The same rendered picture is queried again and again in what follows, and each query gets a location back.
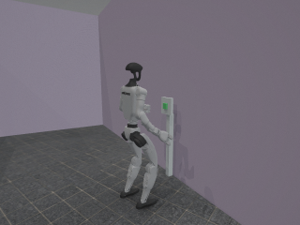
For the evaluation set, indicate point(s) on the right robot foot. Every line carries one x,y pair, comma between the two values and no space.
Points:
149,202

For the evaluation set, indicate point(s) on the robot right hand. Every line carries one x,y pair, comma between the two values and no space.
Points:
163,136

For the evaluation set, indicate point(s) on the right robot upper arm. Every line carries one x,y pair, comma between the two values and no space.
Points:
141,94

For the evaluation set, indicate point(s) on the humanoid robot torso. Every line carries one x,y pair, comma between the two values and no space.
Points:
129,100

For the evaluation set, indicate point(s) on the button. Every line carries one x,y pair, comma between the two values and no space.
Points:
165,106

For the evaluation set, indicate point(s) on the robot left hand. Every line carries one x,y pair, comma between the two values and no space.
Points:
146,108

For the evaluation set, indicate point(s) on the left robot upper arm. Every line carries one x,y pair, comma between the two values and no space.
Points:
121,99

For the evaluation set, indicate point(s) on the right robot forearm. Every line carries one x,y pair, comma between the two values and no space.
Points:
146,123

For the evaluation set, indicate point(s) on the panel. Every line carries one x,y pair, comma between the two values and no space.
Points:
169,129

